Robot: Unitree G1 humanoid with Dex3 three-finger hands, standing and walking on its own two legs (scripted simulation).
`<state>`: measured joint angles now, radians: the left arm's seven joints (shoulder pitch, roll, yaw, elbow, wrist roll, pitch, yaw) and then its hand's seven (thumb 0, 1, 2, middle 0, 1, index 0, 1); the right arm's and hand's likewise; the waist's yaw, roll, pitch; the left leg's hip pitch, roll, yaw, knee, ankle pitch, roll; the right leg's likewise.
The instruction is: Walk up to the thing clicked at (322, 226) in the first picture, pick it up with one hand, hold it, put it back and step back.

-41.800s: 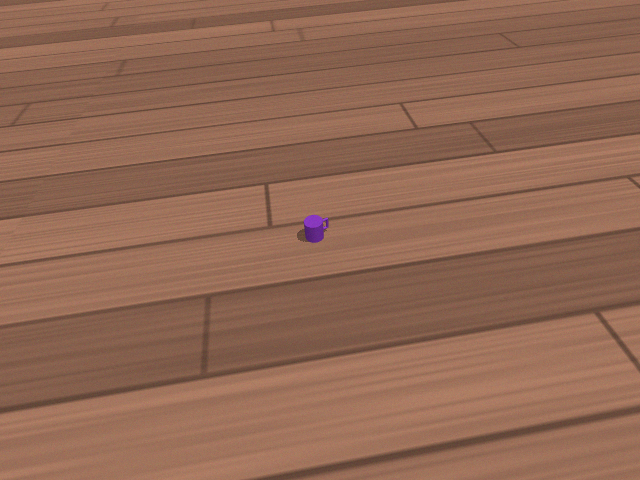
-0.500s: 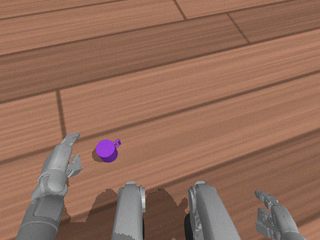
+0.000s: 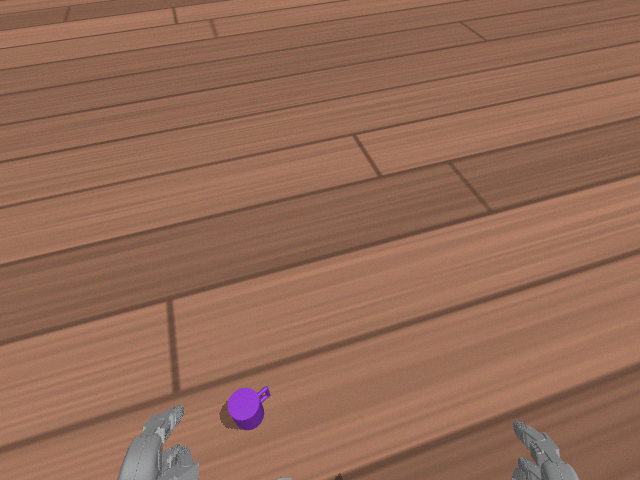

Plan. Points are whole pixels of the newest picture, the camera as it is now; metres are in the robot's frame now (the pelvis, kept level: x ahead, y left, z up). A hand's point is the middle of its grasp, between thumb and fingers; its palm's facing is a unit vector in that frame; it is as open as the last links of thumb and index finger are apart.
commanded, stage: home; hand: left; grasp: from above
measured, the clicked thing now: (251, 404) +0.46 +0.23 -0.64
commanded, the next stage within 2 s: none
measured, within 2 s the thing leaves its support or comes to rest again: neither
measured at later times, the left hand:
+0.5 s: hand out of the picture +0.17 +0.18 -0.02, palm faces +0.08 -0.98 -0.19, open 7.4 cm
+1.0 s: hand out of the picture +0.17 +0.18 -0.02, palm faces +0.06 -0.98 -0.20, open 7.4 cm
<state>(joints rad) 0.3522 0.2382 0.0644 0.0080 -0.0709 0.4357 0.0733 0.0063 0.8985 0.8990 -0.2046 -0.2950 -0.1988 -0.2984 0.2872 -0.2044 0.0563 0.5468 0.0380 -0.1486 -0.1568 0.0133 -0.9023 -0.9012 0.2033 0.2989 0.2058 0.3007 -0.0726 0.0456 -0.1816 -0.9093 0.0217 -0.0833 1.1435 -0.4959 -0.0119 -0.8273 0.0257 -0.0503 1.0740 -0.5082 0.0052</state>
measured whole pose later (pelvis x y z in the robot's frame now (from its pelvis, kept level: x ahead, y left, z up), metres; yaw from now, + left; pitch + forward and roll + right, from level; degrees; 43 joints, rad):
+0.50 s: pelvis +0.01 +0.00 +0.02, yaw +1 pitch +10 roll -3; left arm 0.50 0.22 0.04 -0.12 -0.05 0.45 0.02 0.01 0.90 0.90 -0.20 -0.29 -0.20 -0.30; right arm 0.27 -0.22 0.04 0.52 0.01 -0.25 -0.18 0.01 -0.90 -0.90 0.20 0.30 0.21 0.30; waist -0.03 0.04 -0.16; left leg -0.71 0.01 -0.08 1.01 -0.46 -0.01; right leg -0.63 0.01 -0.05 0.95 -0.48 0.01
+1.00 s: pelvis +0.01 +0.00 +0.02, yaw +1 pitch +9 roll -3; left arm 0.51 0.23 0.03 -0.13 -0.05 0.44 0.02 0.01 0.90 0.90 -0.20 -0.30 -0.20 -0.30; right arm 0.30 -0.22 0.04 0.54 0.01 -0.25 -0.19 0.02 -0.90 -0.90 0.20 0.30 0.21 0.30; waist -0.04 0.04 -0.16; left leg -0.72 0.02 -0.07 1.02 -0.47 -0.01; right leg -0.64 0.02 -0.04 0.95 -0.48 0.01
